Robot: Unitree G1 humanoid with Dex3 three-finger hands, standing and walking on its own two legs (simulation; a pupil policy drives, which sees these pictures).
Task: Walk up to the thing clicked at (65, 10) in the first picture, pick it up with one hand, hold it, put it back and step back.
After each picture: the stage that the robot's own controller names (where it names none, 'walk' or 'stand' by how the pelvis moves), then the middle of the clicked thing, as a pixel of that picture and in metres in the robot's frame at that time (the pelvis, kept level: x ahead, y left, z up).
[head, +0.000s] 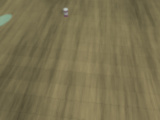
stand; (65, 12) +2.16 +0.21 -0.72
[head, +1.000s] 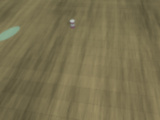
walk; (72, 24) +2.04 +0.25 -0.72
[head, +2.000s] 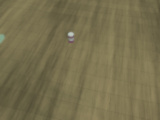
walk; (71, 37) +1.42 +0.20 -0.71
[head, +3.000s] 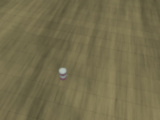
walk; (62, 74) +0.91 +0.18 -0.70
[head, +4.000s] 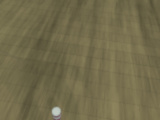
walk; (56, 114) +0.52 +0.15 -0.71
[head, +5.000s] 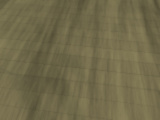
stand; out of the picture +0.32 +0.16 -0.70
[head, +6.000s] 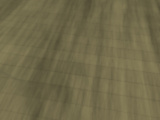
stand; out of the picture +0.30 +0.14 -0.71
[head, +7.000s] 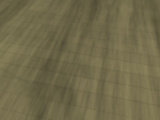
stand; out of the picture +0.28 +0.12 -0.72
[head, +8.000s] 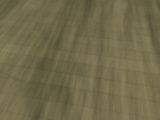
stand; out of the picture +0.28 +0.12 -0.72
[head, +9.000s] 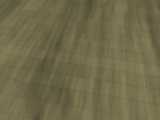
stand; out of the picture +0.27 +0.12 -0.73
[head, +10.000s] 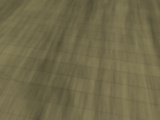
stand; out of the picture +0.27 +0.12 -0.73
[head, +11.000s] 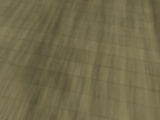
go down; out of the picture +0.28 +0.12 -0.71
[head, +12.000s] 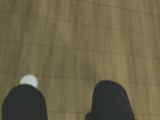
go down; (29, 84) +0.36 +0.17 -0.29
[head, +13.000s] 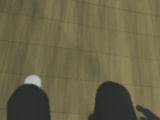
close in; (34, 85) +0.36 +0.17 -0.29
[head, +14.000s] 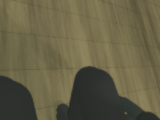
close in; out of the picture +0.34 +0.20 -0.22
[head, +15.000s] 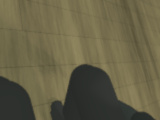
close; out of the picture +0.36 +0.21 -0.22
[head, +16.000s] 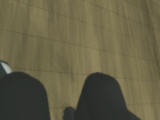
lift; out of the picture +0.32 +0.22 -0.17
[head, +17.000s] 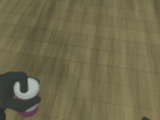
lift; (27, 98) +0.30 +0.18 +0.01
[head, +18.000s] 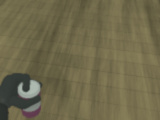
hold; (30, 99) +0.31 +0.18 +0.00
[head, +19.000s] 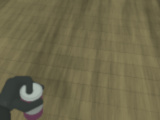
hold; (32, 102) +0.30 +0.17 +0.00
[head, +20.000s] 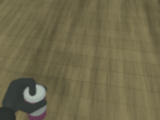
crouch; (36, 103) +0.30 +0.16 -0.02
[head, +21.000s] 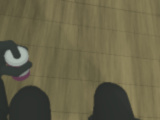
lower; (18, 64) +0.41 +0.19 -0.10
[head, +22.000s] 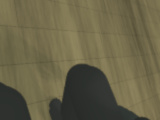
lower; out of the picture +0.40 +0.26 -0.22
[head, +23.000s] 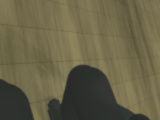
lower; out of the picture +0.40 +0.26 -0.23
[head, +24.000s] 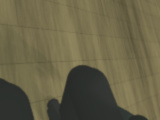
lower; out of the picture +0.39 +0.25 -0.23
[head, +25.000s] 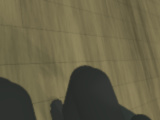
lower; out of the picture +0.38 +0.24 -0.23
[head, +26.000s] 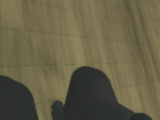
open; out of the picture +0.35 +0.21 -0.23
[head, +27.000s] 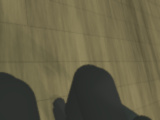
withdraw; out of the picture +0.33 +0.20 -0.23
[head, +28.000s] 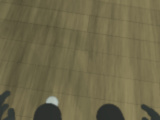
walk; (52, 103) +0.33 +0.15 -0.47
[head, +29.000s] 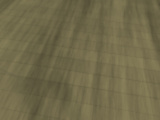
stand; out of the picture +0.27 +0.12 -0.66
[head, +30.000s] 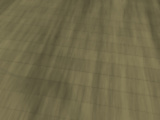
stand; out of the picture +0.28 +0.13 -0.67
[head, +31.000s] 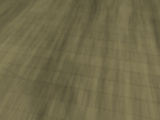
stand; out of the picture +0.30 +0.12 -0.72
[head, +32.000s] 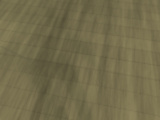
stand; out of the picture +0.33 +0.12 -0.70
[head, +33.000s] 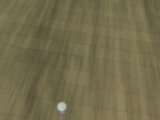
walk; (62, 108) +0.46 +0.11 -0.70
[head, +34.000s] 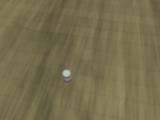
walk; (67, 76) +0.76 +0.16 -0.70
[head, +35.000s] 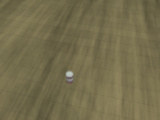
stand; (69, 77) +0.94 +0.12 -0.71
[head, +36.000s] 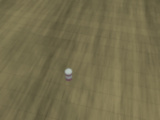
stand; (68, 74) +0.93 +0.12 -0.73
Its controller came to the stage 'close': yes
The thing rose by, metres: 0.70
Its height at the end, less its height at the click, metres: +0.00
